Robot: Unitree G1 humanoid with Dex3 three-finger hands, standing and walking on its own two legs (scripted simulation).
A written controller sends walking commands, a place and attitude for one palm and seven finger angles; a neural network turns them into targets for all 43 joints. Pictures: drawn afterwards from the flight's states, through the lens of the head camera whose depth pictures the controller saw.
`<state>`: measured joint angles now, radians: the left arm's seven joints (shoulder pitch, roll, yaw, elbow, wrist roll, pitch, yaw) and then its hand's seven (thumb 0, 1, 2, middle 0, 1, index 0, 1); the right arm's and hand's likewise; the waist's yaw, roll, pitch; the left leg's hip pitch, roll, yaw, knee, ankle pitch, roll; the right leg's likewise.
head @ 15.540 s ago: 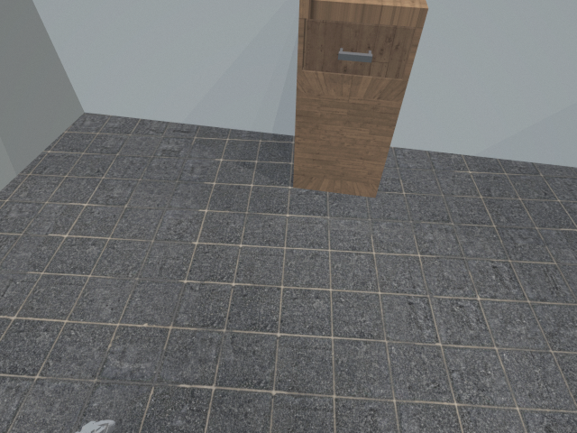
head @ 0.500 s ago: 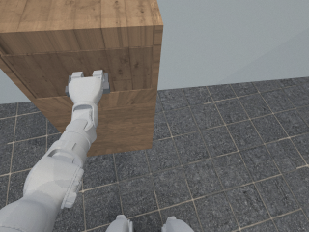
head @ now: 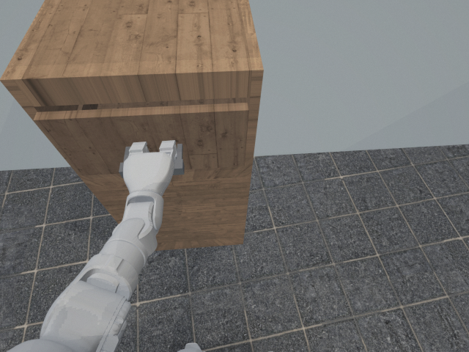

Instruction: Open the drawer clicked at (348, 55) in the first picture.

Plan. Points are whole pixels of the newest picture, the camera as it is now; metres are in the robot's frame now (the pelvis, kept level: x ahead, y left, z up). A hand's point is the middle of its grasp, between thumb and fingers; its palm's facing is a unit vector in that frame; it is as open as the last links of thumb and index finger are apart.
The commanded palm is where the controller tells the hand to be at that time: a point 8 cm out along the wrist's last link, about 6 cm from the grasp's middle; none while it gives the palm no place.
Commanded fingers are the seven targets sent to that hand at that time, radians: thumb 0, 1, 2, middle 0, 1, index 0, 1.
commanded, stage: pull the drawer open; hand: left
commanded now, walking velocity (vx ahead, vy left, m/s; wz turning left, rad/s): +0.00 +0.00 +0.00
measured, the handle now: (153, 159) +0.48 +0.15 +0.00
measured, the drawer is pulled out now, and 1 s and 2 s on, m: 0.03 0.09 0.25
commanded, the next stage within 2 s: none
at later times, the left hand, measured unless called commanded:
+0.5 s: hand (157, 185) +0.43 +0.15 -0.02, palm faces -0.03 -0.03 -1.00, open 5.3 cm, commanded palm +0.40 +0.15 +0.03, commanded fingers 0.00 0.90 0.90 -0.40 -1.35 -0.40 -1.35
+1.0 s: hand (154, 212) +0.37 +0.14 -0.02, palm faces +0.01 -0.04 -1.00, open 5.3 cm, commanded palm +0.35 +0.15 +0.03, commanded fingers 0.00 0.90 0.90 -0.40 -1.35 -0.40 -1.35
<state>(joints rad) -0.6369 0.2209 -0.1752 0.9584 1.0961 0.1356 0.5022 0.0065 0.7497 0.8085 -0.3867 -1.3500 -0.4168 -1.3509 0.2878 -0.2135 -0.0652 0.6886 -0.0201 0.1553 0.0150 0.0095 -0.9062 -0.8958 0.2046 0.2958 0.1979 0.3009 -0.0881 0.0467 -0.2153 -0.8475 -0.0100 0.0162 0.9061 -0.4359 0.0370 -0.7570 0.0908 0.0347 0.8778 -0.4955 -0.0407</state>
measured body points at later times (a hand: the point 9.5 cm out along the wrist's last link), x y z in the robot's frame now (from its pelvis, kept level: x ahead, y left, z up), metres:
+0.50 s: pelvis -0.03 +0.00 -0.01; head +0.07 -0.01 +0.43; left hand +0.43 +0.14 +0.03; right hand -0.02 -0.26 -0.15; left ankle -0.01 +0.10 -0.69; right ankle -0.06 -0.10 -0.69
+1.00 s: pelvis -0.02 +0.00 +0.00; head +0.04 +0.00 +0.45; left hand +0.37 +0.14 +0.03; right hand +0.11 -0.25 -0.13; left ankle -0.01 +0.10 -0.69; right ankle -0.06 -0.10 -0.69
